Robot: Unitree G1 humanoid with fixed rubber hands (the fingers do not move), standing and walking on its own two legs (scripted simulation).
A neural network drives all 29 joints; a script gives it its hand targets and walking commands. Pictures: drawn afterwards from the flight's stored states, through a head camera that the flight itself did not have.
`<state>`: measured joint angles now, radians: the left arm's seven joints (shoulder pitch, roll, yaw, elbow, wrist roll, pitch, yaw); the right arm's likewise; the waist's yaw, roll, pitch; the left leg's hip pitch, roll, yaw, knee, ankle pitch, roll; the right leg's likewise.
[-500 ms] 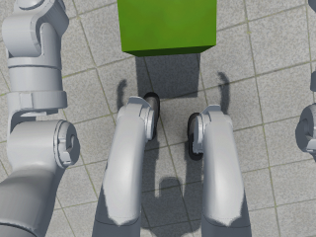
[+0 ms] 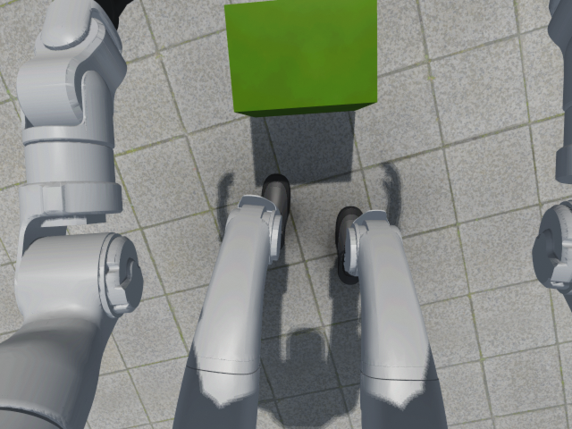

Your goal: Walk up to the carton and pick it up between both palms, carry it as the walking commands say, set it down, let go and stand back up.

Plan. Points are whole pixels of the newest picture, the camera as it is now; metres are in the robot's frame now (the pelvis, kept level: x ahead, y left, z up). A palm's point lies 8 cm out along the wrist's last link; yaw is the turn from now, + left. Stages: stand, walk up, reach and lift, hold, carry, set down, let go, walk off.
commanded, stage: let go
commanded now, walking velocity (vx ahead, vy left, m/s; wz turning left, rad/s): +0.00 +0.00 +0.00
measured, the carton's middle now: (302, 68) +0.52 +0.04 -0.50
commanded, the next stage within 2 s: stand in 1.34 s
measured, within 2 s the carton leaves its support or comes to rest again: neither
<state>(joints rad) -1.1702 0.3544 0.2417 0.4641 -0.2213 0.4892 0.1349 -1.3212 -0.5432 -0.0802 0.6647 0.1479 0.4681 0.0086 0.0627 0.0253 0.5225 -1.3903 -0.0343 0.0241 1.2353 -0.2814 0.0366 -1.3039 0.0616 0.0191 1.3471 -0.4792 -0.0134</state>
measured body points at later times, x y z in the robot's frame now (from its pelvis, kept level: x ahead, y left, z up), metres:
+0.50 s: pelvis +0.03 +0.01 +0.07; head +0.18 +0.01 +0.49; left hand +0.32 +0.26 +0.01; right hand +0.37 -0.20 +0.00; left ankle +0.15 +0.10 -0.59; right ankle +0.07 -0.11 -0.59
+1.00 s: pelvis +0.10 +0.00 +0.13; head +0.12 +0.00 +0.58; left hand +0.27 +0.24 +0.08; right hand +0.27 -0.24 +0.04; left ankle +0.15 +0.09 -0.59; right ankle +0.07 -0.11 -0.59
